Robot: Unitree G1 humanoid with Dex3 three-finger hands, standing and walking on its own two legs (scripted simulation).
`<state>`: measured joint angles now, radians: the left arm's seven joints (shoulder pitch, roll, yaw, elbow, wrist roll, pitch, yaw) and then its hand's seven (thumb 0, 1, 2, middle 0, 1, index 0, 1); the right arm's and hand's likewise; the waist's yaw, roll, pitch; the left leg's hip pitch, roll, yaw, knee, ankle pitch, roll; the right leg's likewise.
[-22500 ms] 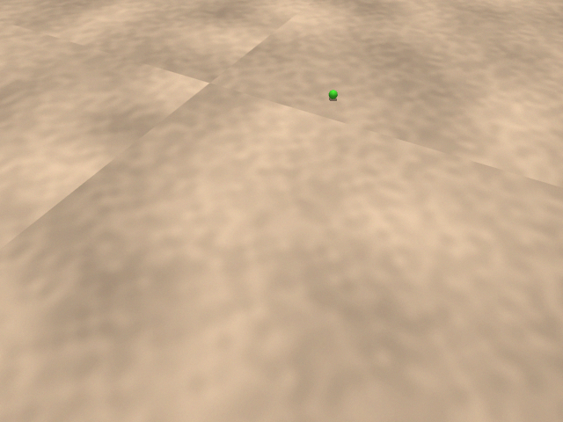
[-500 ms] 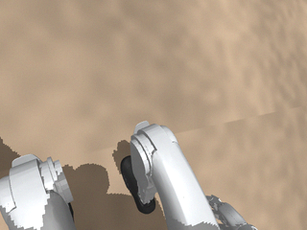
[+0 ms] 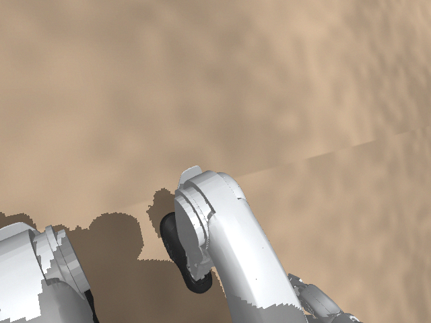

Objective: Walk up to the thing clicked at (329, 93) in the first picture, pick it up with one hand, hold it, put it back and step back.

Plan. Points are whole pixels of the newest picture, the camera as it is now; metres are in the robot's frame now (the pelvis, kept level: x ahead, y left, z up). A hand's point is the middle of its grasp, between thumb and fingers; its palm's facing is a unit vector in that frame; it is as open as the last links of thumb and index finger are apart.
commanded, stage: rest palm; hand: left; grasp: from above
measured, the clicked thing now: out of the picture +0.48 +0.35 -0.28
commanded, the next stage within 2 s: close in 1.02 s
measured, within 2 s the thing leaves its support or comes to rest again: neither
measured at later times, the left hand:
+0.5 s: hand out of the picture +0.45 +0.33 -0.26, palm faces -0.45 -0.15 -0.88, open 13.6 cm
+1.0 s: hand out of the picture +0.45 +0.33 -0.26, palm faces -0.46 -0.15 -0.87, open 13.6 cm
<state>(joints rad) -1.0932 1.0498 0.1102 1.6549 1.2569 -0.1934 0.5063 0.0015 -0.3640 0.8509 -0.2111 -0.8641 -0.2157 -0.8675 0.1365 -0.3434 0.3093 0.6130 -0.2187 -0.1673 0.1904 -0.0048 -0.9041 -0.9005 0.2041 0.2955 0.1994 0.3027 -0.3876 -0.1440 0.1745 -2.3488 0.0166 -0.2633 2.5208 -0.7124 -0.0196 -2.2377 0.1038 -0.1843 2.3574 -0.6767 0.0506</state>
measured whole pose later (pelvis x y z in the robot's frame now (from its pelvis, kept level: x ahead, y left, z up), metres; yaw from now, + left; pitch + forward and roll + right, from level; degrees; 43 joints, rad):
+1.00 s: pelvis +0.00 +0.00 +0.01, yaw -1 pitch +28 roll -15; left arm -1.12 1.09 0.06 1.74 1.24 -0.19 0.57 0.00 -0.42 0.91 -0.12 -1.01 -0.14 -1.00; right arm 0.10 -0.36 0.36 0.60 -0.23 -0.20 0.21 0.00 -0.91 -0.90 0.20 0.30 0.20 0.30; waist -0.41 -0.17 0.21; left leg -2.33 0.03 -0.29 2.52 -0.72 -0.01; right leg -2.21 0.11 -0.20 2.33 -0.67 0.06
